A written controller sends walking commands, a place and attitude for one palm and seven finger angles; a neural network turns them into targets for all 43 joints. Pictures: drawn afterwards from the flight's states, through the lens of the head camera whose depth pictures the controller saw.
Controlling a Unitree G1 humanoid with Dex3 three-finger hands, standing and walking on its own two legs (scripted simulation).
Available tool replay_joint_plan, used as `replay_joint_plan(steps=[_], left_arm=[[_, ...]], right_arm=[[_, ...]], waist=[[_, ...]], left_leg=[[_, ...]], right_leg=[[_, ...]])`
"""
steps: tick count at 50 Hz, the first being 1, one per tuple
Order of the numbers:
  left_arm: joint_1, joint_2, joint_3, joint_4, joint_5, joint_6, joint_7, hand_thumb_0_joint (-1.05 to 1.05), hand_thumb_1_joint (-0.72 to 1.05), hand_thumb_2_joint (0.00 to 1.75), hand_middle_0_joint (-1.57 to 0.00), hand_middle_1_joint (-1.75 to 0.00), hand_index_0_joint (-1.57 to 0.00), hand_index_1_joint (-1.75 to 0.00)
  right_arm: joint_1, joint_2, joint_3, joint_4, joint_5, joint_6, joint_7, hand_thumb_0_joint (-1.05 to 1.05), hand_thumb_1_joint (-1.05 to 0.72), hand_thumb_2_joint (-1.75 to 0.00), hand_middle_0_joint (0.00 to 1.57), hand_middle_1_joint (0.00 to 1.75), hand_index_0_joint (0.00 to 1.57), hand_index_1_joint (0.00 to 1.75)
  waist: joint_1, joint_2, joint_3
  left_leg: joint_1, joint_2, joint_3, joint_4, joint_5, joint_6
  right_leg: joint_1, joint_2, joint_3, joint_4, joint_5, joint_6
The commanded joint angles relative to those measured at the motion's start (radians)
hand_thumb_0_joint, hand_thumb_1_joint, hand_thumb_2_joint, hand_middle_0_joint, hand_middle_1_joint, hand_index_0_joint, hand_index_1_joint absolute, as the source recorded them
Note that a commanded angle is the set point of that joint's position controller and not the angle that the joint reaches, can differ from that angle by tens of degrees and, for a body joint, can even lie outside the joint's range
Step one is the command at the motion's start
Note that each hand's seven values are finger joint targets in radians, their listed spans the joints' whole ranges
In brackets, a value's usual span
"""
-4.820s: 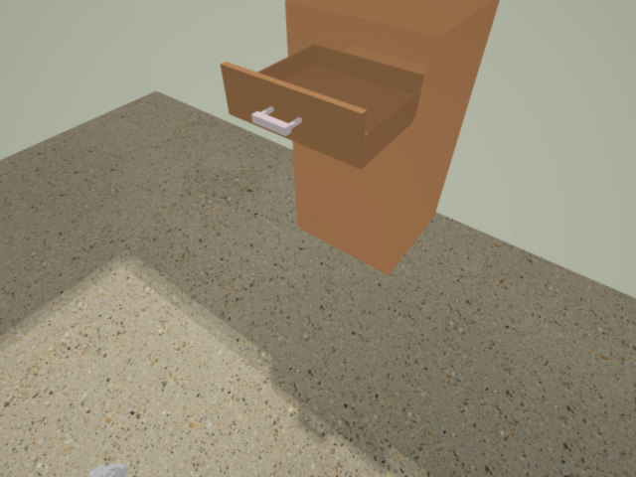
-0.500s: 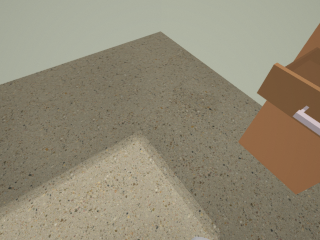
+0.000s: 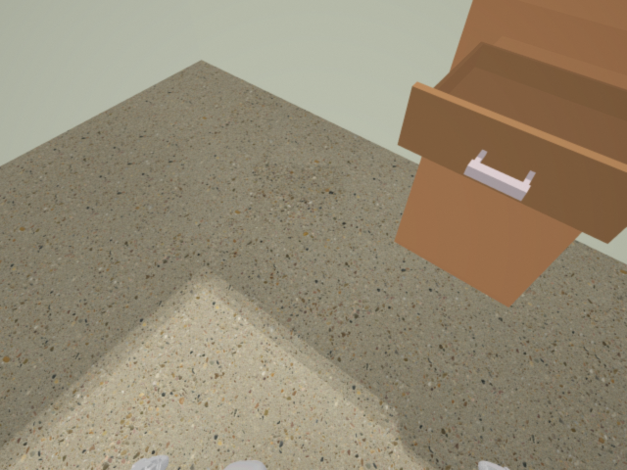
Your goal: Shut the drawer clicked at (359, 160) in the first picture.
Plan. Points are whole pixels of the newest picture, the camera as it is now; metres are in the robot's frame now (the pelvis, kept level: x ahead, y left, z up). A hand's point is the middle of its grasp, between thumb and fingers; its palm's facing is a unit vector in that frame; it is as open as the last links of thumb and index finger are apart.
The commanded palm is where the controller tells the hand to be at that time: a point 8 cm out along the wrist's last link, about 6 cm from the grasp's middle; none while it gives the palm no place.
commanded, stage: turn to face it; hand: left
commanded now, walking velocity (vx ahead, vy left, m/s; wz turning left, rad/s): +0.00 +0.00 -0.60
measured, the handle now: (500, 172) +0.60 -0.29 +0.01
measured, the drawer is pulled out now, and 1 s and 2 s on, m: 0.30 0.30 0.30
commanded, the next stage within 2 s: take the last steps up to it in 0.90 s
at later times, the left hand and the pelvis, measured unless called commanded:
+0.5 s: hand out of the picture +0.13 +0.16 -0.16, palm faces -0.30 -0.92 -0.26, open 7.4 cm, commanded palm none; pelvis -0.03 -0.01 -0.01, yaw -19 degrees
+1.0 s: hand out of the picture +0.11 +0.14 -0.17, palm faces -0.41 -0.89 -0.20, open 7.4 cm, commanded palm none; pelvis -0.03 +0.00 +0.00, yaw -29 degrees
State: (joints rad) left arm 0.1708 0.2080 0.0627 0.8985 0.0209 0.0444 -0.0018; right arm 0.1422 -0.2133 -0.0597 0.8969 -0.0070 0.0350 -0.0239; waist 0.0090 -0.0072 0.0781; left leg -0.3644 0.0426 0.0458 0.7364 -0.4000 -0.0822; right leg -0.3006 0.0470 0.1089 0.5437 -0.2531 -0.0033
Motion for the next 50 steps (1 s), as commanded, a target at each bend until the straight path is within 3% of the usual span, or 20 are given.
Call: replay_joint_plan(steps=[1,2,3,5,8,19,21,23,24,25,26,27,28,31,43,45,47,48,49,50], left_arm=[[-0.032,0.141,0.051,-0.109,-0.019,-0.001,0.007,0.00,0.90,0.90,-0.20,-0.30,-0.20,-0.30],[-0.019,0.097,0.043,-0.128,-0.019,0.000,-0.004,0.00,0.90,0.90,-0.20,-0.30,-0.20,-0.30],[-0.029,0.134,0.052,-0.116,-0.003,0.002,-0.005,0.00,0.90,0.90,-0.20,-0.30,-0.20,-0.30],[0.016,0.155,0.070,-0.072,0.009,0.007,-0.018,0.00,0.90,0.90,-0.20,-0.30,-0.20,-0.30],[0.033,0.122,0.060,-0.057,0.001,0.013,-0.030,0.00,0.90,0.90,-0.20,-0.30,-0.20,-0.30],[-0.066,0.072,0.031,-0.083,-0.003,0.007,-0.032,0.00,0.90,0.90,-0.20,-0.30,-0.20,-0.30],[-0.031,0.074,0.030,-0.078,-0.006,-0.002,-0.029,0.00,0.90,0.90,-0.20,-0.30,-0.20,-0.30],[0.054,0.108,0.039,-0.053,-0.004,-0.018,-0.023,0.00,0.90,0.90,-0.20,-0.30,-0.20,-0.30],[0.120,0.218,0.055,-0.037,0.007,-0.036,-0.011,0.00,0.90,0.90,-0.20,-0.30,-0.20,-0.30],[0.168,0.318,0.078,-0.025,0.001,-0.037,0.008,0.00,0.90,0.90,-0.20,-0.30,-0.20,-0.30],[0.187,0.301,0.073,-0.021,-0.009,-0.032,0.019,0.00,0.90,0.90,-0.20,-0.30,-0.20,-0.30],[0.138,0.259,0.067,-0.028,-0.007,-0.031,0.023,0.00,0.90,0.90,-0.20,-0.30,-0.20,-0.30],[0.092,0.241,0.064,-0.035,-0.006,-0.032,0.025,0.00,0.90,0.90,-0.20,-0.30,-0.20,-0.30],[0.006,0.172,0.038,-0.061,-0.009,-0.039,0.019,0.00,0.90,0.90,-0.20,-0.30,-0.20,-0.30],[0.085,0.187,0.046,-0.017,0.002,-0.036,0.022,0.00,0.90,0.90,-0.20,-0.30,-0.20,-0.30],[0.055,0.186,0.048,-0.019,0.003,-0.032,0.025,0.00,0.90,0.90,-0.20,-0.30,-0.20,-0.30],[0.023,0.175,0.045,-0.017,-0.007,-0.027,0.024,0.00,0.90,0.90,-0.20,-0.30,-0.20,-0.30],[0.022,0.149,0.040,-0.019,-0.014,-0.025,0.020,0.00,0.90,0.90,-0.20,-0.30,-0.20,-0.30],[0.061,0.090,0.032,-0.025,-0.018,-0.019,0.017,0.00,0.90,0.90,-0.20,-0.30,-0.20,-0.30],[0.072,0.063,0.025,-0.029,-0.017,-0.019,0.014,0.00,0.90,0.90,-0.20,-0.30,-0.20,-0.30]], right_arm=[[0.167,-0.165,-0.031,-0.041,-0.002,-0.044,-0.019,0.00,-0.90,-0.90,0.20,0.30,0.20,0.30],[0.159,-0.257,-0.047,-0.063,-0.010,-0.042,-0.017,0.00,-0.90,-0.90,0.20,0.30,0.20,0.30],[0.132,-0.254,-0.040,-0.076,-0.015,-0.035,-0.015,0.00,-0.90,-0.90,0.20,0.30,0.20,0.30],[0.019,-0.161,-0.018,-0.104,-0.018,-0.045,-0.020,0.00,-0.90,-0.90,0.20,0.30,0.20,0.30],[0.023,-0.143,-0.013,-0.103,-0.016,-0.047,-0.022,0.00,-0.90,-0.90,0.20,0.30,0.20,0.30],[0.147,-0.186,-0.049,-0.023,-0.019,-0.037,-0.002,0.00,-0.90,-0.90,0.20,0.30,0.20,0.30],[0.131,-0.202,-0.054,-0.020,-0.019,-0.036,0.002,0.00,-0.90,-0.90,0.20,0.30,0.20,0.30],[0.116,-0.191,-0.053,-0.023,-0.011,-0.032,0.007,0.00,-0.90,-0.90,0.20,0.30,0.20,0.30],[0.132,-0.130,-0.037,-0.040,-0.002,-0.027,0.014,0.00,-0.90,-0.90,0.20,0.30,0.20,0.30],[0.051,-0.065,-0.014,-0.095,-0.007,-0.020,0.017,0.00,-0.90,-0.90,0.20,0.30,0.20,0.30],[0.020,-0.097,-0.017,-0.098,-0.005,-0.008,0.004,0.00,-0.90,-0.90,0.20,0.30,0.20,0.30],[0.012,-0.087,-0.019,-0.089,-0.005,-0.004,0.005,0.00,-0.90,-0.90,0.20,0.30,0.20,0.30],[0.013,-0.092,-0.019,-0.074,-0.008,-0.002,0.004,0.00,-0.90,-0.90,0.20,0.30,0.20,0.30],[0.083,-0.101,-0.026,-0.015,-0.015,0.000,0.007,0.00,-0.90,-0.90,0.20,0.30,0.20,0.30],[0.014,-0.073,-0.010,-0.021,-0.003,-0.012,-0.005,0.00,-0.90,-0.90,0.20,0.30,0.20,0.30],[0.059,-0.062,-0.008,-0.009,0.002,-0.019,-0.010,0.00,-0.90,-0.90,0.20,0.30,0.20,0.30],[0.135,-0.059,-0.006,0.019,0.005,-0.028,-0.015,0.00,-0.90,-0.90,0.20,0.30,0.20,0.30],[0.163,-0.079,-0.007,0.031,0.003,-0.036,-0.019,0.00,-0.90,-0.90,0.20,0.30,0.20,0.30],[0.173,-0.146,-0.019,0.026,-0.004,-0.044,-0.019,0.00,-0.90,-0.90,0.20,0.30,0.20,0.30],[0.154,-0.204,-0.024,0.008,-0.010,-0.040,-0.019,0.00,-0.90,-0.90,0.20,0.30,0.20,0.30]], waist=[[-0.062,0.071,-0.160],[-0.051,0.342,-0.129],[-0.056,0.261,-0.092],[-0.001,0.182,-0.071],[-0.001,0.162,-0.092],[-0.067,0.240,-0.085],[-0.047,0.243,-0.113],[0.004,0.151,-0.151],[0.040,-0.107,-0.183],[0.073,-0.321,-0.155],[0.081,-0.219,-0.162],[0.055,-0.174,-0.111],[0.035,-0.226,-0.101],[-0.019,-0.143,-0.091],[0.023,-0.132,-0.110],[0.000,-0.127,-0.119],[-0.038,-0.117,-0.133],[-0.046,-0.066,-0.138],[-0.041,0.142,-0.161],[-0.028,0.322,-0.114]], left_leg=[[0.336,0.163,-0.171,-0.425,0.151,0.064],[0.343,0.410,-0.405,-0.508,0.253,0.149],[0.224,0.461,-0.410,-0.501,0.231,0.210],[0.159,0.344,-0.236,-0.495,0.256,0.184],[0.233,0.263,-0.051,-0.433,0.441,0.178],[0.294,0.340,0.062,-0.355,0.566,0.203],[0.285,0.349,0.087,-0.307,0.570,0.183],[0.175,0.310,0.163,-0.147,0.455,0.104],[-0.045,0.229,0.201,0.063,0.171,0.035],[-0.250,0.099,0.144,0.291,-0.242,-0.008],[-0.242,0.103,0.002,0.383,-0.228,0.012],[-0.276,0.114,-0.027,0.415,-0.153,0.017],[-0.286,0.110,-0.035,0.433,-0.111,0.011],[-0.204,0.096,-0.027,0.422,0.045,-0.010],[-0.090,0.022,-0.021,0.093,-0.036,0.008],[0.002,0.010,-0.014,-0.037,-0.017,0.018],[0.161,-0.003,0.000,-0.241,0.148,0.030],[0.265,0.030,-0.015,-0.337,0.227,0.043],[0.361,0.214,-0.217,-0.420,0.314,0.099],[0.312,0.384,-0.374,-0.469,0.461,0.207]], right_leg=[[-0.163,-0.072,0.158,0.097,0.123,-0.048],[-0.313,0.043,-0.015,0.338,-0.310,0.029],[-0.288,-0.017,-0.010,0.530,-0.333,0.037],[-0.264,-0.047,-0.018,0.655,-0.202,0.054],[-0.276,-0.060,-0.070,0.702,-0.133,0.075],[-0.129,-0.090,-0.208,0.262,-0.218,0.060],[-0.060,-0.080,-0.215,0.159,-0.185,0.041],[0.146,-0.080,-0.216,-0.079,0.040,0.016],[0.342,-0.258,0.015,-0.212,0.227,-0.045],[0.316,-0.476,0.317,-0.223,0.561,-0.156],[0.265,-0.471,0.252,-0.201,0.578,-0.213],[0.228,-0.406,0.177,-0.207,0.487,-0.199],[0.204,-0.366,0.188,-0.211,0.434,-0.181],[0.132,-0.275,0.058,-0.199,0.434,-0.141],[0.187,-0.287,0.202,-0.186,0.467,-0.209],[0.152,-0.279,0.214,-0.159,0.486,-0.199],[0.077,-0.231,0.194,-0.109,0.418,-0.144],[0.016,-0.173,0.147,-0.058,0.346,-0.099],[-0.120,-0.063,0.059,0.077,0.065,-0.042],[-0.209,0.000,-0.068,0.255,-0.290,0.013]])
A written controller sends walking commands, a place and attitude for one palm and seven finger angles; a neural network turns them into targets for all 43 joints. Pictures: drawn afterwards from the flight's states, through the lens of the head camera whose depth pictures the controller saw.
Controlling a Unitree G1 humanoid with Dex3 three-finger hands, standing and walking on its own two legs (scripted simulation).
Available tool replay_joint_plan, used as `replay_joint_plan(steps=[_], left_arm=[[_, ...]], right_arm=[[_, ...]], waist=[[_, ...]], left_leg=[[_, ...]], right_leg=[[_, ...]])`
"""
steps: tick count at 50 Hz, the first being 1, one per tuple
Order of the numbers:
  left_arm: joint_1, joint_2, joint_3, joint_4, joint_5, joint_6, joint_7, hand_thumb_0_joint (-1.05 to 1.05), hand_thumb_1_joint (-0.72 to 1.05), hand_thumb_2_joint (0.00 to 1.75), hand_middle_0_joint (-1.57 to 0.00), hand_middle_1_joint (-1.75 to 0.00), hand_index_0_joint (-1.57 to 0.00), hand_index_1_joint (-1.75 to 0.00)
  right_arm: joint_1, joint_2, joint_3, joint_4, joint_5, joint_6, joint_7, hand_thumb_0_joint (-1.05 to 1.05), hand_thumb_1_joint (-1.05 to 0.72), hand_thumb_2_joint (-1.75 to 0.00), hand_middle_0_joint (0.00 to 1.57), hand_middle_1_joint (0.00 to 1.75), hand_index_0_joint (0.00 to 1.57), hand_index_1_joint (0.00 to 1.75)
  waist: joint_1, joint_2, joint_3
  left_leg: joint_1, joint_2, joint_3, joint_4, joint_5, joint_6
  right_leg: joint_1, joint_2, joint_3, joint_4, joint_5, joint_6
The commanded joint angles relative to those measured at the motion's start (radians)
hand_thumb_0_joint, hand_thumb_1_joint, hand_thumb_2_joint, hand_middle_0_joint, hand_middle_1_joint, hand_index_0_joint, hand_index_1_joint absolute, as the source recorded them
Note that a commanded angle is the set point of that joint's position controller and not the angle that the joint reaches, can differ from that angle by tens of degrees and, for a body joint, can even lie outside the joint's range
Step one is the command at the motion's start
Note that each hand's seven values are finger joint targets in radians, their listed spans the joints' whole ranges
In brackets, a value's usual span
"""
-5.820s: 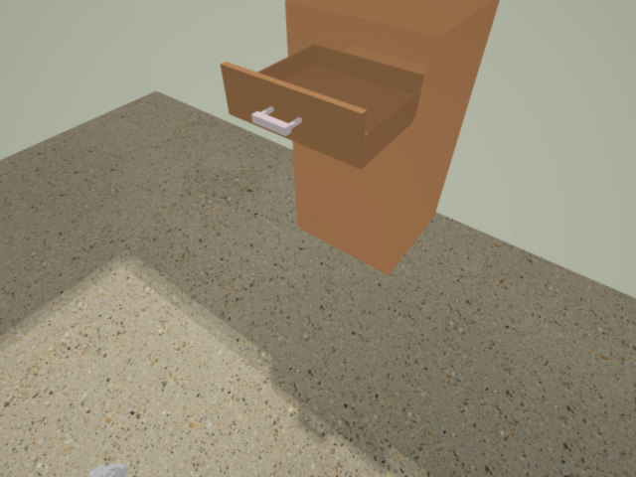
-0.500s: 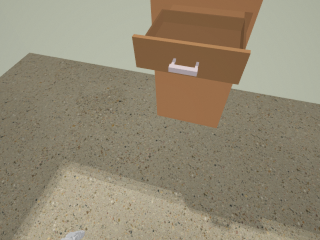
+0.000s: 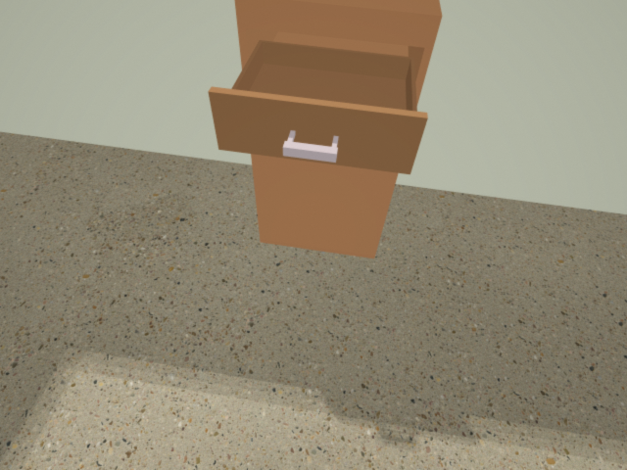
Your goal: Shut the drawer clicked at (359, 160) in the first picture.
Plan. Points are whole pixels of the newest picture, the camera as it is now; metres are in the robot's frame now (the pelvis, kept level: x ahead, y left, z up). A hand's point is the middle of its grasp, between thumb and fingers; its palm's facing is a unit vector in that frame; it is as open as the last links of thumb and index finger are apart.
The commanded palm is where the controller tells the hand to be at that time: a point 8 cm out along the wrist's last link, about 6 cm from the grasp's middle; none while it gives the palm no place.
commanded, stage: take the last steps up to it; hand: left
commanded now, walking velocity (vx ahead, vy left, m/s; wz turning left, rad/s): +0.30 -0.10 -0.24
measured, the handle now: (312, 145) +0.69 +0.06 +0.01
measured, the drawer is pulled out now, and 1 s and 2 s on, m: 0.30 0.30 0.30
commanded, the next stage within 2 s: come to a stop and stand still in 1.30 s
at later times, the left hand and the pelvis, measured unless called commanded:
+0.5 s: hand out of the picture +0.14 +0.12 -0.16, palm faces -0.11 -0.97 -0.21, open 7.4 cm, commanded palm none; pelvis +0.04 -0.06 +0.00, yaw -6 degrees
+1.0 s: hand out of the picture +0.15 +0.11 -0.18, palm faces +0.00 -0.99 -0.12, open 7.4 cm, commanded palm none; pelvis +0.22 -0.04 -0.01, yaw -6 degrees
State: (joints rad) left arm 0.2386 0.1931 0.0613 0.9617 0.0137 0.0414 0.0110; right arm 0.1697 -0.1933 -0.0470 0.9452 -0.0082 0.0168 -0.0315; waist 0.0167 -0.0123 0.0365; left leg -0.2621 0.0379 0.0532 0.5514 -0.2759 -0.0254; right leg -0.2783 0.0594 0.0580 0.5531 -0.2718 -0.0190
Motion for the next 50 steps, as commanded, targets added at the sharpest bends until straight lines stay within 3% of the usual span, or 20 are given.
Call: replay_joint_plan(steps=[1,4,7,14,17,20,21,22,23,24,25,27,30,40,43,44,45,46,47,50], left_arm=[[-0.009,0.107,0.032,-0.082,-0.001,-0.012,0.000,0.00,0.90,0.90,-0.20,-0.30,-0.20,-0.30],[0.000,0.118,0.043,-0.046,0.019,-0.004,-0.030,0.00,0.90,0.90,-0.20,-0.30,-0.20,-0.30],[-0.008,0.092,0.034,-0.037,0.017,-0.012,-0.043,0.00,0.90,0.90,-0.20,-0.30,-0.20,-0.30],[-0.115,0.057,0.013,-0.050,0.013,-0.026,-0.053,0.00,0.90,0.90,-0.20,-0.30,-0.20,-0.30],[-0.102,0.040,0.008,-0.033,0.011,-0.039,-0.054,0.00,0.90,0.90,-0.20,-0.30,-0.20,-0.30],[0.020,0.054,0.015,0.024,0.009,-0.056,-0.048,0.00,0.90,0.90,-0.20,-0.30,-0.20,-0.30],[0.091,0.091,0.022,0.057,0.011,-0.068,-0.040,0.00,0.90,0.90,-0.20,-0.30,-0.20,-0.30],[0.201,0.198,0.043,0.092,0.016,-0.082,-0.025,0.00,0.90,0.90,-0.20,-0.30,-0.20,-0.30],[0.274,0.259,0.050,0.107,0.002,-0.079,-0.013,0.00,0.90,0.90,-0.20,-0.30,-0.20,-0.30],[0.257,0.240,0.044,0.106,-0.001,-0.075,-0.006,0.00,0.90,0.90,-0.20,-0.30,-0.20,-0.30],[0.200,0.203,0.040,0.106,0.001,-0.085,-0.003,0.00,0.90,0.90,-0.20,-0.30,-0.20,-0.30],[0.111,0.112,0.013,0.092,0.000,-0.092,0.002,0.00,0.90,0.90,-0.20,-0.30,-0.20,-0.30],[0.109,0.064,-0.001,0.094,0.006,-0.111,0.005,0.00,0.90,0.90,-0.20,-0.30,-0.20,-0.30],[0.212,0.094,-0.008,0.157,0.013,-0.118,0.016,0.00,0.90,0.90,-0.20,-0.30,-0.20,-0.30],[0.199,0.107,-0.001,0.164,0.007,-0.115,0.016,0.00,0.90,0.90,-0.20,-0.30,-0.20,-0.30],[0.203,0.086,-0.005,0.158,0.003,-0.111,0.012,0.00,0.90,0.90,-0.20,-0.30,-0.20,-0.30],[0.238,0.036,-0.007,0.137,-0.009,-0.108,0.004,0.00,0.90,0.90,-0.20,-0.30,-0.20,-0.30],[0.206,0.028,-0.013,0.102,-0.011,-0.112,-0.002,0.00,0.90,0.90,-0.20,-0.30,-0.20,-0.30],[0.160,0.048,-0.003,0.093,-0.006,-0.109,0.002,0.00,0.90,0.90,-0.20,-0.30,-0.20,-0.30],[0.126,0.008,-0.001,0.115,0.010,-0.091,-0.012,0.00,0.90,0.90,-0.20,-0.30,-0.20,-0.30]], right_arm=[[0.114,-0.220,-0.030,-0.050,-0.021,-0.014,-0.009,0.00,-0.90,-0.90,0.20,0.30,0.20,0.30],[0.053,-0.151,-0.011,-0.052,-0.021,-0.029,-0.015,0.00,-0.90,-0.90,0.20,0.30,0.20,0.30],[0.103,-0.146,-0.018,-0.025,-0.022,-0.045,-0.009,0.00,-0.90,-0.90,0.20,0.30,0.20,0.30],[0.233,-0.158,-0.037,0.047,-0.028,-0.058,0.000,0.00,-0.90,-0.90,0.20,0.30,0.20,0.30],[0.223,-0.176,-0.043,0.063,-0.031,-0.054,0.007,0.00,-0.90,-0.90,0.20,0.30,0.20,0.30],[0.200,-0.153,-0.036,0.082,-0.025,-0.049,0.013,0.00,-0.90,-0.90,0.20,0.30,0.20,0.30],[0.204,-0.123,-0.030,0.087,-0.019,-0.051,0.019,0.00,-0.90,-0.90,0.20,0.30,0.20,0.30],[0.190,-0.049,-0.009,0.065,-0.006,-0.055,0.025,0.00,-0.90,-0.90,0.20,0.30,0.20,0.30],[0.092,-0.061,-0.005,0.019,-0.012,-0.052,0.028,0.00,-0.90,-0.90,0.20,0.30,0.20,0.30],[0.059,-0.081,-0.016,0.009,-0.017,-0.046,0.031,0.00,-0.90,-0.90,0.20,0.30,0.20,0.30],[0.065,-0.068,-0.020,0.030,-0.017,-0.046,0.033,0.00,-0.90,-0.90,0.20,0.30,0.20,0.30],[0.103,-0.066,-0.024,0.065,-0.021,-0.042,0.037,0.00,-0.90,-0.90,0.20,0.30,0.20,0.30],[0.153,-0.017,-0.023,0.089,-0.023,-0.035,0.042,0.00,-0.90,-0.90,0.20,0.30,0.20,0.30],[-0.061,-0.012,-0.014,0.006,-0.011,-0.050,0.064,0.00,-0.90,-0.90,0.20,0.30,0.20,0.30],[0.091,-0.038,-0.022,0.054,-0.018,-0.066,0.046,0.00,-0.90,-0.90,0.20,0.30,0.20,0.30],[0.229,-0.089,-0.033,0.095,-0.024,-0.072,0.036,0.00,-0.90,-0.90,0.20,0.30,0.20,0.30],[0.353,-0.202,-0.060,0.114,-0.037,-0.080,0.022,0.00,-0.90,-0.90,0.20,0.30,0.20,0.30],[0.403,-0.250,-0.064,0.125,-0.020,-0.072,0.015,0.00,-0.90,-0.90,0.20,0.30,0.20,0.30],[0.330,-0.225,-0.059,0.111,-0.012,-0.066,0.012,0.00,-0.90,-0.90,0.20,0.30,0.20,0.30],[0.128,-0.084,-0.020,0.062,-0.011,-0.086,0.011,0.00,-0.90,-0.90,0.20,0.30,0.20,0.30]], waist=[[-0.045,0.227,-0.043],[-0.021,0.172,0.022],[-0.034,0.157,0.041],[-0.087,0.166,0.049],[-0.075,0.198,0.035],[-0.007,0.130,-0.012],[0.024,0.042,-0.045],[0.079,-0.224,-0.084],[0.113,-0.284,-0.047],[0.099,-0.156,0.016],[0.074,-0.198,0.038],[0.011,-0.114,0.088],[-0.027,-0.085,0.087],[0.009,-0.124,0.126],[-0.069,-0.077,0.031],[-0.121,-0.003,-0.048],[-0.153,0.243,-0.177],[-0.149,0.323,-0.211],[-0.127,0.186,-0.132],[-0.042,0.094,0.035]], left_leg=[[0.094,0.417,-0.379,-0.298,0.197,0.202],[0.046,0.305,-0.263,-0.384,-0.178,0.147],[0.104,0.262,-0.170,-0.388,-0.135,0.136],[0.160,0.302,-0.136,-0.393,-0.100,0.164],[0.099,0.295,-0.112,-0.364,-0.115,0.154],[0.009,0.232,-0.050,-0.223,-0.120,0.101],[-0.101,0.182,0.005,-0.091,-0.148,0.064],[-0.328,0.077,0.136,0.190,-0.257,0.014],[-0.444,0.049,0.071,0.396,-0.360,0.011],[-0.465,0.078,0.002,0.491,-0.306,0.021],[-0.462,0.103,-0.020,0.533,-0.212,0.028],[-0.417,0.127,-0.013,0.541,-0.092,0.013],[-0.348,0.112,0.027,0.486,-0.010,-0.009],[-0.266,0.063,0.072,0.167,0.040,0.031],[0.013,-0.018,0.124,0.016,0.074,0.060],[0.234,0.013,0.074,-0.026,0.126,0.079],[0.448,0.276,-0.271,-0.107,0.152,0.165],[0.496,0.425,-0.504,-0.240,0.230,0.245],[0.397,0.432,-0.469,-0.264,0.170,0.270],[0.071,0.324,-0.239,-0.350,0.068,0.185]], right_leg=[[-0.187,-0.043,0.012,0.399,-0.302,0.031],[-0.272,-0.069,-0.012,0.572,-0.153,0.041],[-0.313,-0.091,-0.041,0.554,-0.072,0.049],[-0.250,-0.140,-0.108,0.244,-0.102,0.050],[-0.120,-0.120,-0.150,0.116,-0.111,0.040],[0.128,-0.076,-0.191,-0.096,0.009,0.031],[0.301,-0.119,-0.130,-0.171,0.006,0.010],[0.481,-0.351,0.156,-0.287,-0.173,-0.064],[0.422,-0.490,0.383,-0.392,-0.223,-0.143],[0.339,-0.506,0.348,-0.417,-0.258,-0.166],[0.288,-0.453,0.293,-0.412,-0.233,-0.144],[0.207,-0.392,0.133,-0.397,-0.085,-0.129],[0.162,-0.340,-0.023,-0.377,0.192,-0.115],[0.227,-0.340,-0.045,-0.324,0.414,-0.121],[0.207,-0.289,-0.113,-0.066,0.640,-0.085],[0.091,-0.243,-0.137,0.135,0.538,-0.055],[-0.123,-0.115,-0.204,0.426,0.134,-0.001],[-0.271,-0.053,-0.130,0.668,-0.289,0.002],[-0.311,-0.111,-0.062,0.751,-0.272,-0.020],[-0.272,-0.197,-0.044,0.726,-0.066,0.004]])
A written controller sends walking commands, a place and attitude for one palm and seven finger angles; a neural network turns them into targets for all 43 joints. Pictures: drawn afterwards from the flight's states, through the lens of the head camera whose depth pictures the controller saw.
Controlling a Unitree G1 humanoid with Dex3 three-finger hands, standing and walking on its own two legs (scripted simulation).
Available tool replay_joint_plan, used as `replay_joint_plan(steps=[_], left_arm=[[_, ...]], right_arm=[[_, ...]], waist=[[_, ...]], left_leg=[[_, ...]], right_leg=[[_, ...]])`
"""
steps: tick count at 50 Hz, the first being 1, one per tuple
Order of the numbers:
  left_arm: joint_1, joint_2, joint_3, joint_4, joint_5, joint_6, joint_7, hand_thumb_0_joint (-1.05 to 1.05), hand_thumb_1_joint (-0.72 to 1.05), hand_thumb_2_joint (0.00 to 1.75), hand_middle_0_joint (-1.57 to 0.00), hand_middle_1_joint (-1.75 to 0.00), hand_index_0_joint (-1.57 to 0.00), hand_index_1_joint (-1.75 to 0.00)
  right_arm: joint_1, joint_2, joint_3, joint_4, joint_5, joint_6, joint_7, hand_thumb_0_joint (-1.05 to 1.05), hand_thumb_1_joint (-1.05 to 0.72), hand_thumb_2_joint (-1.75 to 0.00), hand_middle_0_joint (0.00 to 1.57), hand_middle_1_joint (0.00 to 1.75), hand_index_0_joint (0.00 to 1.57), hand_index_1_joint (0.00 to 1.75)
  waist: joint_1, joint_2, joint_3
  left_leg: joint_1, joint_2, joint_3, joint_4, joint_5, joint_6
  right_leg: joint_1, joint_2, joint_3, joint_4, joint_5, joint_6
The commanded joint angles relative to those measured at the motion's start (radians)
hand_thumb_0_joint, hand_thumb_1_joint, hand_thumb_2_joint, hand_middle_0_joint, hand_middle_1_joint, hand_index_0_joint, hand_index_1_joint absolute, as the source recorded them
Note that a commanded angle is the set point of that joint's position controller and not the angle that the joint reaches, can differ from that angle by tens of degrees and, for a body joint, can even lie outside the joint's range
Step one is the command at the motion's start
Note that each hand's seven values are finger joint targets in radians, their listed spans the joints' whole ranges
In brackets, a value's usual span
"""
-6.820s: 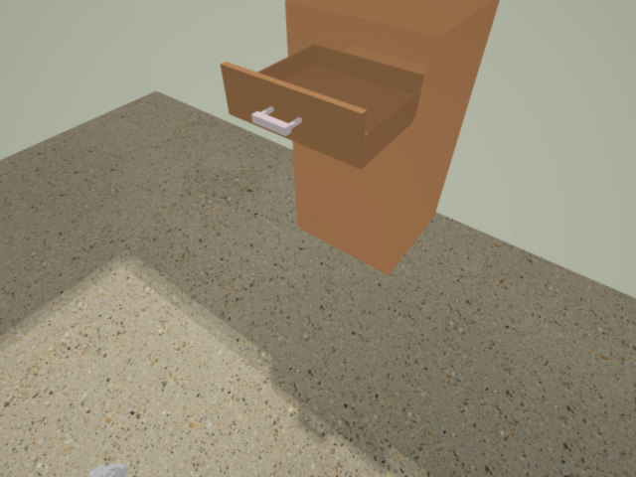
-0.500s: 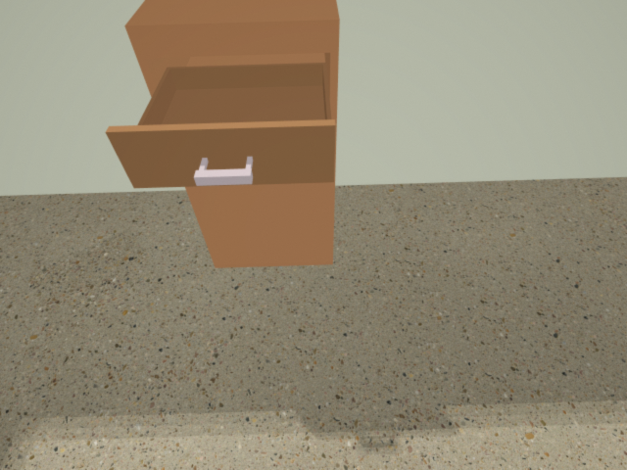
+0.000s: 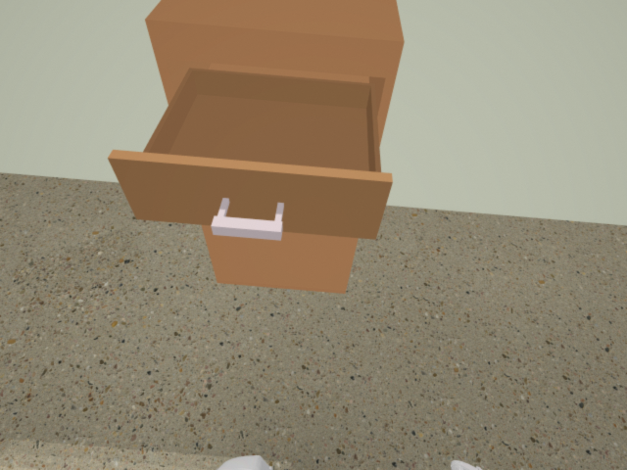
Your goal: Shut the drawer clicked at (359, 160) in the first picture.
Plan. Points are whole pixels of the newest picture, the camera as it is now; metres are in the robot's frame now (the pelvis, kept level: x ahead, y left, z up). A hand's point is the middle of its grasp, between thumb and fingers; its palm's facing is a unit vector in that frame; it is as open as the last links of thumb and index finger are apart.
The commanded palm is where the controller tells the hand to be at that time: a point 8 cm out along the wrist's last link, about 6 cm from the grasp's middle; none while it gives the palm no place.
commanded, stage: take the last steps up to it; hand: left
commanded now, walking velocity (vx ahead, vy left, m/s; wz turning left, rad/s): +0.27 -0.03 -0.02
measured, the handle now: (250, 217) +0.46 +0.15 +0.02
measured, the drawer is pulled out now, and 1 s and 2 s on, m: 0.30 0.30 0.30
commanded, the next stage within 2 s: come to a stop and stand still in 0.30 s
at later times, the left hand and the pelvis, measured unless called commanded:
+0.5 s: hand (253, 386) +0.25 +0.12 -0.14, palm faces -0.01 -0.98 -0.22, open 7.3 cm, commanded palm none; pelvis +0.16 -0.05 +0.01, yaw +0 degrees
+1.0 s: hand (165, 448) +0.16 +0.23 -0.17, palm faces +0.07 -0.96 -0.26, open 7.4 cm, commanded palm none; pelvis +0.13 +0.03 +0.01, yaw +0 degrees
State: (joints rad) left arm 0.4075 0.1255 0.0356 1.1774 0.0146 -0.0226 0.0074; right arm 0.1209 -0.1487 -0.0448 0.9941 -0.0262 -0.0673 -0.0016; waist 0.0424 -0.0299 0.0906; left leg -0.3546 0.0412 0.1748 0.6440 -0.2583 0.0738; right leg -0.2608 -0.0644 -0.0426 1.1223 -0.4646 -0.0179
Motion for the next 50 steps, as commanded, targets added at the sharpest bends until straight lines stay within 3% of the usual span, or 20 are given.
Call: replay_joint_plan(steps=[1,5,14,18,19,20,21,22,25,33,39,40,41,43,44,45,46,47,48,50], left_arm=[[-0.019,0.056,0.024,-0.092,0.013,-0.016,-0.010,0.00,0.90,0.90,-0.20,-0.30,-0.20,-0.30],[-0.010,0.039,0.029,-0.109,0.015,0.011,-0.009,0.00,0.90,0.90,-0.20,-0.30,-0.20,-0.30],[-0.255,0.068,0.026,-0.207,0.010,0.006,-0.015,0.00,0.90,0.90,-0.20,-0.30,-0.20,-0.30],[-0.164,0.084,0.029,-0.171,0.013,-0.013,-0.014,0.00,0.90,0.90,-0.20,-0.30,-0.20,-0.30],[-0.084,0.131,0.038,-0.147,0.015,-0.025,-0.008,0.00,0.90,0.90,-0.20,-0.30,-0.20,-0.30],[0.019,0.215,0.055,-0.117,0.021,-0.041,0.002,0.00,0.90,0.90,-0.20,-0.30,-0.20,-0.30],[0.068,0.277,0.060,-0.114,0.004,-0.039,0.008,0.00,0.90,0.90,-0.20,-0.30,-0.20,-0.30],[0.012,0.236,0.041,-0.123,-0.001,-0.036,0.016,0.00,0.90,0.90,-0.20,-0.30,-0.20,-0.30],[-0.144,0.184,0.022,-0.155,0.001,-0.026,0.038,0.00,0.90,0.90,-0.20,-0.30,-0.20,-0.30],[-0.167,0.216,0.051,-0.191,0.007,0.014,0.058,0.00,0.90,0.90,-0.20,-0.30,-0.20,-0.30],[-0.201,0.233,0.054,-0.228,0.024,0.031,0.044,0.00,0.90,0.90,-0.20,-0.30,-0.20,-0.30],[-0.181,0.273,0.038,-0.261,0.028,0.014,0.080,0.00,0.90,0.90,-0.20,-0.30,-0.20,-0.30],[-0.147,0.295,0.045,-0.289,0.028,0.015,0.077,0.00,0.90,0.90,-0.20,-0.30,-0.20,-0.30],[-0.154,0.256,0.030,-0.260,0.013,0.031,0.061,0.00,0.90,0.90,-0.20,-0.30,-0.20,-0.30],[-0.154,0.207,0.013,-0.260,0.009,0.041,0.053,0.00,0.90,0.90,-0.20,-0.30,-0.20,-0.30],[-0.129,0.149,0.002,-0.263,0.004,0.054,0.043,0.00,0.90,0.90,-0.20,-0.30,-0.20,-0.30],[-0.121,0.135,0.003,-0.280,0.009,0.065,0.037,0.00,0.90,0.90,-0.20,-0.30,-0.20,-0.30],[-0.114,0.135,0.013,-0.297,0.015,0.070,0.032,0.00,0.90,0.90,-0.20,-0.30,-0.20,-0.30],[-0.161,0.151,0.011,-0.290,0.033,0.085,0.025,0.00,0.90,0.90,-0.20,-0.30,-0.20,-0.30],[-0.114,0.177,0.023,-0.295,0.033,0.084,0.009,0.00,0.90,0.90,-0.20,-0.30,-0.20,-0.30]], right_arm=[[0.171,-0.100,-0.013,0.020,0.008,-0.008,-0.020,0.00,-0.90,-0.90,0.20,0.30,0.20,0.30],[0.183,-0.088,-0.018,0.023,0.011,-0.017,-0.023,0.00,-0.90,-0.90,0.20,0.30,0.20,0.30],[0.279,-0.124,-0.025,0.065,-0.002,0.003,-0.021,0.00,-0.90,-0.90,0.20,0.30,0.20,0.30],[0.286,-0.128,-0.022,0.083,-0.001,0.018,-0.022,0.00,-0.90,-0.90,0.20,0.30,0.20,0.30],[0.294,-0.101,-0.018,0.091,0.007,0.015,-0.016,0.00,-0.90,-0.90,0.20,0.30,0.20,0.30],[0.307,-0.055,-0.008,0.077,0.016,0.011,-0.011,0.00,-0.90,-0.90,0.20,0.30,0.20,0.30],[0.301,-0.052,0.001,0.052,0.021,0.020,-0.015,0.00,-0.90,-0.90,0.20,0.30,0.20,0.30],[0.281,-0.056,0.000,0.063,0.019,0.028,-0.026,0.00,-0.90,-0.90,0.20,0.30,0.20,0.30],[0.270,-0.033,0.001,0.096,0.028,0.066,-0.036,0.00,-0.90,-0.90,0.20,0.30,0.20,0.30],[0.170,-0.087,-0.036,0.024,0.007,0.144,-0.020,0.00,-0.90,-0.90,0.20,0.30,0.20,0.30],[0.117,-0.080,-0.030,-0.018,0.017,0.120,-0.008,0.00,-0.90,-0.90,0.20,0.30,0.20,0.30],[0.182,-0.132,-0.034,-0.103,0.026,0.081,-0.003,0.00,-0.90,-0.90,0.20,0.30,0.20,0.30],[0.148,-0.101,-0.027,-0.130,0.024,0.076,-0.004,0.00,-0.90,-0.90,0.20,0.30,0.20,0.30],[0.165,-0.116,-0.014,-0.113,0.023,0.070,-0.009,0.00,-0.90,-0.90,0.20,0.30,0.20,0.30],[0.188,-0.142,-0.010,-0.110,0.012,0.064,-0.008,0.00,-0.90,-0.90,0.20,0.30,0.20,0.30],[0.191,-0.222,-0.021,-0.116,-0.002,0.062,-0.011,0.00,-0.90,-0.90,0.20,0.30,0.20,0.30],[0.175,-0.270,-0.025,-0.135,-0.014,0.075,-0.019,0.00,-0.90,-0.90,0.20,0.30,0.20,0.30],[0.154,-0.276,-0.023,-0.148,-0.023,0.087,-0.020,0.00,-0.90,-0.90,0.20,0.30,0.20,0.30],[0.169,-0.251,-0.017,-0.139,-0.024,0.079,-0.027,0.00,-0.90,-0.90,0.20,0.30,0.20,0.30],[0.134,-0.242,-0.007,-0.138,-0.015,0.080,-0.029,0.00,-0.90,-0.90,0.20,0.30,0.20,0.30]], waist=[[-0.047,0.114,-0.010],[-0.017,0.100,-0.032],[-0.075,0.125,0.017],[-0.033,0.102,-0.055],[0.003,0.017,-0.095],[0.036,-0.175,-0.189],[0.035,-0.252,-0.222],[0.017,-0.094,-0.185],[-0.034,-0.055,-0.130],[-0.027,-0.105,-0.113],[-0.023,-0.201,-0.120],[-0.086,-0.156,-0.350],[-0.037,-0.102,-0.385],[-0.073,-0.058,-0.291],[-0.079,0.071,-0.210],[-0.071,0.259,-0.121],[-0.070,0.291,-0.023],[-0.062,0.196,0.036],[-0.086,0.271,0.088],[-0.043,0.161,0.116]], left_leg=[[0.110,0.281,-0.296,-0.453,0.098,0.064],[0.110,0.244,-0.191,-0.478,0.191,0.079],[0.223,0.260,-0.188,-0.431,0.244,0.109],[0.208,0.199,-0.131,-0.253,0.254,0.042],[0.128,0.154,-0.097,-0.123,0.207,0.007],[-0.062,0.060,-0.016,0.098,-0.025,-0.047],[-0.131,-0.003,-0.034,0.287,-0.370,-0.082],[-0.090,0.027,-0.125,0.344,-0.368,-0.088],[-0.030,0.051,-0.166,0.342,-0.275,-0.112],[-0.123,0.000,-0.198,0.500,-0.146,-0.148],[0.005,-0.009,-0.143,0.241,-0.159,-0.133],[-0.043,-0.066,-0.090,0.189,-0.292,-0.144],[0.013,-0.033,-0.129,0.086,-0.218,-0.103],[0.185,-0.060,-0.088,-0.197,-0.007,-0.095],[0.246,-0.002,-0.116,-0.260,0.029,-0.092],[0.176,0.166,-0.337,-0.346,0.050,-0.041],[0.072,0.276,-0.478,-0.388,0.054,0.046],[0.005,0.309,-0.445,-0.400,-0.037,0.103],[-0.049,0.277,-0.499,-0.442,-0.112,0.077],[-0.060,0.263,-0.457,-0.434,-0.246,0.087]], right_leg=[[-0.251,-0.073,0.050,0.119,0.165,0.011],[-0.254,-0.077,0.029,0.001,0.237,0.034],[-0.233,-0.046,-0.034,-0.415,0.219,0.033],[0.020,0.022,-0.094,-0.627,0.293,0.020],[0.184,-0.012,-0.034,-0.681,0.350,0.006],[0.396,-0.225,0.215,-0.713,0.497,-0.063],[0.407,-0.386,0.374,-0.785,0.757,-0.163],[0.305,-0.381,0.299,-0.772,0.944,-0.197],[0.156,-0.315,0.156,-0.722,1.239,-0.164],[0.094,-0.302,0.092,-0.756,1.012,-0.171],[0.028,-0.243,0.096,-0.790,0.602,-0.153],[0.328,-0.279,0.217,-0.656,1.147,-0.143],[0.296,-0.254,0.157,-0.582,0.932,-0.138],[0.107,-0.157,0.070,-0.583,0.498,-0.065],[-0.015,-0.089,0.012,-0.563,0.239,-0.021],[-0.131,-0.009,-0.036,-0.476,0.019,0.023],[-0.187,0.043,-0.017,-0.348,-0.063,0.026],[-0.207,0.036,-0.001,-0.232,-0.054,0.008],[-0.260,0.051,0.038,-0.077,-0.031,0.011],[-0.351,0.058,0.114,0.110,0.077,0.007]])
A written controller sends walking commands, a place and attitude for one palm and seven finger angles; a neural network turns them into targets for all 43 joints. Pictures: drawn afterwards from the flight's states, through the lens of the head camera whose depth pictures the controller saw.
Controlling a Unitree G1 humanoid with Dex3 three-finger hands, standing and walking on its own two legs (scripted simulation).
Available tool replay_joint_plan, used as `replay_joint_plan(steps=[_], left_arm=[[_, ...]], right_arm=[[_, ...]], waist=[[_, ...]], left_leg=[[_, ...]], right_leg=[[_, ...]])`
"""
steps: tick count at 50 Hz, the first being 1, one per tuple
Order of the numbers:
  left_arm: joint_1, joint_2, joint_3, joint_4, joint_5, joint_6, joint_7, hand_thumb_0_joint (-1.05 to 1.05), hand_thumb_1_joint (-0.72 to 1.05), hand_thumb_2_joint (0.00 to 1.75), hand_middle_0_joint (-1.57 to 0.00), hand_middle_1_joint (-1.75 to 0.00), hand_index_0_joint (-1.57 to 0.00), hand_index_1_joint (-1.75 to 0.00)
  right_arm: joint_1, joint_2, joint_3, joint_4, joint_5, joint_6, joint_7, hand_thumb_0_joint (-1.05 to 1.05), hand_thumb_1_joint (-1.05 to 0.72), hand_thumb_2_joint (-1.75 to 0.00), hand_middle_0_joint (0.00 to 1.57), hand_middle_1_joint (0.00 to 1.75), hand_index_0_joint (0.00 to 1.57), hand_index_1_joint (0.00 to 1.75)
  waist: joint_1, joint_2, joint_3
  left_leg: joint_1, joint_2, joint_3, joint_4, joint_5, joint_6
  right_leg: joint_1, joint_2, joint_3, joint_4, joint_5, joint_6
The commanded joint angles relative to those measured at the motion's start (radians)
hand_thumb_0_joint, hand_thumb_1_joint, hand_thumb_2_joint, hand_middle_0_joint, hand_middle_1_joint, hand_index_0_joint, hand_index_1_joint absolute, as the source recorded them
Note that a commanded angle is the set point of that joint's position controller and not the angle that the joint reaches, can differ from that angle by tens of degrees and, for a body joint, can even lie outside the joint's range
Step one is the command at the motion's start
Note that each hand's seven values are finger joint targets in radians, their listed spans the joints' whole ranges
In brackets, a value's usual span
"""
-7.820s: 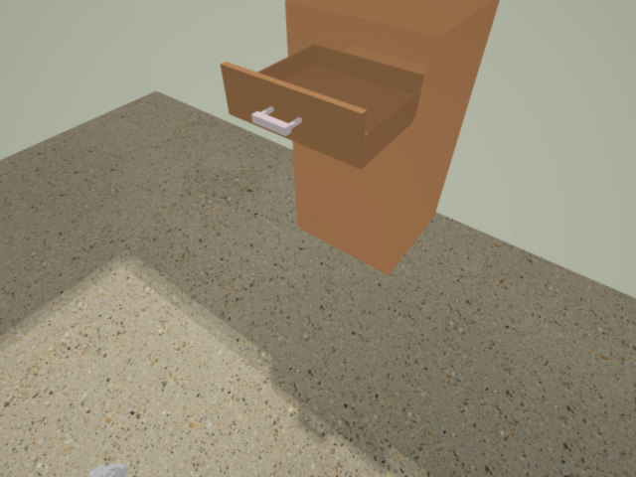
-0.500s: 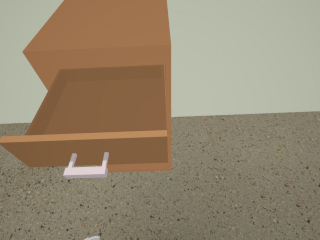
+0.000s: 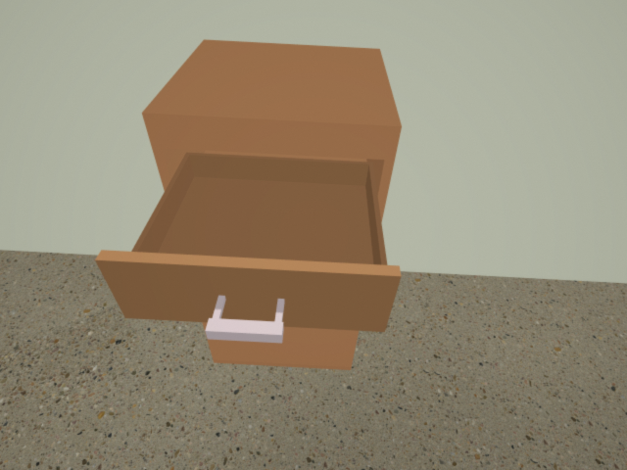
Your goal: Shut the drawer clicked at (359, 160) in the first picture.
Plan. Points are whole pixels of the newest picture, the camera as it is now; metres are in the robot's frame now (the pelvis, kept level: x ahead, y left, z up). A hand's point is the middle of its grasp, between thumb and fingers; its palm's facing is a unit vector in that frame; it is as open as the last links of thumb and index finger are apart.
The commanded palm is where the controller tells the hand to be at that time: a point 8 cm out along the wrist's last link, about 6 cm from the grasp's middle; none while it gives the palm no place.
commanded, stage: come to a stop and stand still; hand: left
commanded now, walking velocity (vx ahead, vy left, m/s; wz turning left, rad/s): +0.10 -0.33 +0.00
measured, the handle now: (248, 317) +0.33 +0.12 +0.01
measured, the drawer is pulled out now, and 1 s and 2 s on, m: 0.30 0.30 0.29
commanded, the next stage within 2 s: look again from close up in 0.92 s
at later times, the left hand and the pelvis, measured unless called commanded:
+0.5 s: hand out of the picture +0.05 +0.16 -0.16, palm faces -0.06 -0.97 -0.23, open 7.3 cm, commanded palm none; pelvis -0.01 -0.02 +0.00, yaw -2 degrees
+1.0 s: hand out of the picture +0.04 +0.15 -0.16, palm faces -0.03 -0.98 -0.22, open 7.3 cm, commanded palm none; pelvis +0.02 -0.03 +0.01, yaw -3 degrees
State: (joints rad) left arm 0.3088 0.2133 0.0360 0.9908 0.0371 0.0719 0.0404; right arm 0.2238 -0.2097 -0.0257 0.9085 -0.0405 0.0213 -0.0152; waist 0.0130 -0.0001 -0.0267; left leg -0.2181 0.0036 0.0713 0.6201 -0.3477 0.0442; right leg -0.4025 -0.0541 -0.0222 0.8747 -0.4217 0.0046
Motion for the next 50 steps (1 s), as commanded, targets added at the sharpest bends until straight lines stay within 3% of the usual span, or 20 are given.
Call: replay_joint_plan(steps=[1,4,6,11,15,17,18,19,20,21,22,23,24,25,27,29,32,38,42,50], left_arm=[[0.000,0.088,0.025,-0.113,0.009,-0.016,-0.033,0.00,0.90,0.90,-0.20,-0.30,-0.20,-0.30],[0.015,0.087,0.026,-0.120,0.009,-0.012,-0.044,0.00,0.90,0.90,-0.20,-0.30,-0.20,-0.30],[0.023,0.088,0.028,-0.133,0.011,-0.009,-0.045,0.00,0.90,0.90,-0.20,-0.30,-0.20,-0.30],[-0.010,0.064,0.019,-0.155,0.008,-0.019,-0.050,0.00,0.90,0.90,-0.20,-0.30,-0.20,-0.30],[-0.032,0.023,0.002,-0.152,-0.002,-0.036,-0.051,0.00,0.90,0.90,-0.20,-0.30,-0.20,-0.30],[0.001,0.008,0.001,-0.131,-0.007,-0.048,-0.042,0.00,0.90,0.90,-0.20,-0.30,-0.20,-0.30],[0.039,0.005,0.001,-0.113,-0.008,-0.055,-0.037,0.00,0.90,0.90,-0.20,-0.30,-0.20,-0.30],[0.052,0.024,0.002,-0.100,-0.009,-0.060,-0.031,0.00,0.90,0.90,-0.20,-0.30,-0.20,-0.30],[0.076,0.041,0.004,-0.084,-0.010,-0.069,-0.021,0.00,0.90,0.90,-0.20,-0.30,-0.20,-0.30],[0.092,0.082,0.003,-0.072,-0.010,-0.075,-0.011,0.00,0.90,0.90,-0.20,-0.30,-0.20,-0.30],[0.072,0.115,0.005,-0.075,-0.013,-0.074,-0.008,0.00,0.90,0.90,-0.20,-0.30,-0.20,-0.30],[0.024,0.118,0.004,-0.083,-0.012,-0.072,-0.006,0.00,0.90,0.90,-0.20,-0.30,-0.20,-0.30],[-0.003,0.104,0.010,-0.085,-0.014,-0.077,-0.001,0.00,0.90,0.90,-0.20,-0.30,-0.20,-0.30],[-0.017,0.086,0.004,-0.079,-0.017,-0.079,0.002,0.00,0.90,0.90,-0.20,-0.30,-0.20,-0.30],[-0.053,0.064,-0.007,-0.071,-0.022,-0.083,-0.002,0.00,0.90,0.90,-0.20,-0.30,-0.20,-0.30],[-0.026,0.027,-0.019,-0.062,-0.031,-0.084,-0.009,0.00,0.90,0.90,-0.20,-0.30,-0.20,-0.30],[0.011,0.027,-0.019,-0.037,-0.032,-0.077,-0.008,0.00,0.90,0.90,-0.20,-0.30,-0.20,-0.30],[0.018,0.036,-0.020,-0.018,-0.031,-0.084,-0.006,0.00,0.90,0.90,-0.20,-0.30,-0.20,-0.30],[0.010,0.034,-0.023,-0.012,-0.028,-0.084,-0.004,0.00,0.90,0.90,-0.20,-0.30,-0.20,-0.30],[0.030,0.041,-0.026,0.016,-0.029,-0.087,-0.002,0.00,0.90,0.90,-0.20,-0.30,-0.20,-0.30]], right_arm=[[0.021,-0.178,-0.025,-0.063,0.000,-0.014,-0.013,0.00,-0.90,-0.90,0.20,0.30,0.20,0.30],[0.066,-0.148,-0.019,-0.048,0.007,-0.031,-0.021,0.00,-0.90,-0.90,0.20,0.30,0.20,0.30],[0.116,-0.145,-0.024,-0.038,0.009,-0.039,-0.027,0.00,-0.90,-0.90,0.20,0.30,0.20,0.30],[0.190,-0.144,-0.032,-0.004,0.009,-0.055,-0.031,0.00,-0.90,-0.90,0.20,0.30,0.20,0.30],[0.188,-0.154,-0.039,0.007,0.003,-0.046,-0.018,0.00,-0.90,-0.90,0.20,0.30,0.20,0.30],[0.190,-0.153,-0.039,0.022,0.005,-0.038,-0.013,0.00,-0.90,-0.90,0.20,0.30,0.20,0.30],[0.182,-0.148,-0.037,0.027,0.009,-0.034,-0.011,0.00,-0.90,-0.90,0.20,0.30,0.20,0.30],[0.185,-0.123,-0.031,0.033,0.015,-0.033,-0.007,0.00,-0.90,-0.90,0.20,0.30,0.20,0.30],[0.185,-0.090,-0.020,0.033,0.021,-0.033,-0.004,0.00,-0.90,-0.90,0.20,0.30,0.20,0.30],[0.167,-0.038,-0.005,0.025,0.026,-0.031,-0.003,0.00,-0.90,-0.90,0.20,0.30,0.20,0.30],[0.169,-0.023,-0.004,0.025,0.021,-0.022,-0.003,0.00,-0.90,-0.90,0.20,0.30,0.20,0.30],[0.183,-0.018,-0.004,0.039,0.018,-0.018,0.001,0.00,-0.90,-0.90,0.20,0.30,0.20,0.30],[0.200,-0.016,-0.005,0.056,0.017,-0.009,0.000,0.00,-0.90,-0.90,0.20,0.30,0.20,0.30],[0.196,-0.015,-0.002,0.068,0.017,-0.007,-0.001,0.00,-0.90,-0.90,0.20,0.30,0.20,0.30],[0.238,0.002,0.007,0.102,0.022,-0.015,-0.003,0.00,-0.90,-0.90,0.20,0.30,0.20,0.30],[0.235,-0.015,0.015,0.124,0.023,-0.038,-0.007,0.00,-0.90,-0.90,0.20,0.30,0.20,0.30],[0.175,-0.036,0.018,0.125,0.024,-0.050,-0.016,0.00,-0.90,-0.90,0.20,0.30,0.20,0.30],[0.161,-0.040,0.015,0.132,0.032,-0.048,-0.023,0.00,-0.90,-0.90,0.20,0.30,0.20,0.30],[0.140,-0.045,0.013,0.140,0.033,-0.044,-0.023,0.00,-0.90,-0.90,0.20,0.30,0.20,0.30],[0.109,-0.049,0.017,0.154,0.036,-0.043,-0.023,0.00,-0.90,-0.90,0.20,0.30,0.20,0.30]], waist=[[0.001,0.108,0.231],[0.002,0.085,0.217],[-0.007,0.076,0.153],[-0.036,0.063,0.051],[-0.060,0.154,0.025],[-0.046,0.132,0.012],[-0.024,0.098,0.003],[-0.015,0.035,0.009],[-0.006,-0.043,-0.007],[-0.001,-0.177,0.013],[-0.018,-0.188,0.025],[-0.036,-0.130,0.046],[-0.043,-0.175,0.049],[-0.046,-0.185,0.107],[-0.073,-0.135,0.132],[-0.040,0.034,0.130],[-0.007,0.129,0.116],[-0.018,0.006,0.029],[-0.023,-0.044,0.044],[-0.022,-0.012,0.064]], left_leg=[[-0.187,0.279,-0.325,-0.405,-0.161,0.113],[-0.155,0.280,-0.307,-0.412,-0.123,0.117],[-0.081,0.294,-0.314,-0.399,-0.094,0.123],[0.060,0.308,-0.318,-0.371,0.055,0.156],[0.015,0.258,-0.252,-0.358,0.029,0.136],[-0.029,0.243,-0.245,-0.322,-0.003,0.121],[-0.080,0.225,-0.226,-0.282,-0.031,0.097],[-0.150,0.188,-0.189,-0.241,-0.036,0.065],[-0.234,0.127,-0.128,-0.170,-0.093,0.027],[-0.286,0.036,-0.029,-0.058,-0.149,-0.016],[-0.218,-0.001,0.001,0.036,-0.154,-0.034],[-0.162,0.004,-0.014,0.071,-0.133,-0.035],[-0.157,0.011,-0.031,0.077,-0.110,-0.036],[-0.143,0.018,-0.043,0.060,-0.071,-0.035],[-0.034,0.026,-0.057,-0.118,0.046,-0.030],[-0.011,0.075,-0.130,-0.229,0.236,-0.012],[-0.061,0.108,-0.153,-0.246,0.298,0.002],[0.049,0.102,-0.114,-0.208,0.357,-0.009],[0.076,0.100,-0.112,-0.220,0.352,-0.008],[0.100,0.097,-0.108,-0.242,0.337,-0.009]], right_leg=[[-0.229,0.051,0.084,0.390,0.071,-0.011],[-0.274,0.056,0.093,0.448,0.145,-0.005],[-0.298,0.050,0.106,0.441,0.155,-0.003],[-0.285,0.021,0.077,0.258,0.085,0.000],[-0.091,0.036,-0.011,-0.074,-0.019,-0.009],[0.018,0.053,-0.025,-0.220,0.006,-0.016],[0.121,0.066,-0.033,-0.336,0.083,-0.017],[0.221,0.064,-0.012,-0.438,0.145,-0.021],[0.314,-0.013,0.101,-0.488,0.098,-0.046],[0.306,-0.132,0.268,-0.558,0.008,-0.099],[0.192,-0.214,0.349,-0.650,-0.104,-0.153],[0.106,-0.214,0.337,-0.675,-0.185,-0.176],[0.108,-0.181,0.340,-0.676,-0.145,-0.175],[0.077,-0.163,0.307,-0.658,-0.049,-0.170],[0.041,-0.108,0.198,-0.565,0.122,-0.138],[0.092,-0.013,0.113,-0.463,0.246,-0.080],[0.197,0.001,0.089,-0.441,0.301,-0.058],[0.243,-0.031,0.092,-0.452,0.433,-0.057],[0.229,-0.037,0.092,-0.467,0.447,-0.054],[0.227,-0.043,0.102,-0.494,0.446,-0.054]])
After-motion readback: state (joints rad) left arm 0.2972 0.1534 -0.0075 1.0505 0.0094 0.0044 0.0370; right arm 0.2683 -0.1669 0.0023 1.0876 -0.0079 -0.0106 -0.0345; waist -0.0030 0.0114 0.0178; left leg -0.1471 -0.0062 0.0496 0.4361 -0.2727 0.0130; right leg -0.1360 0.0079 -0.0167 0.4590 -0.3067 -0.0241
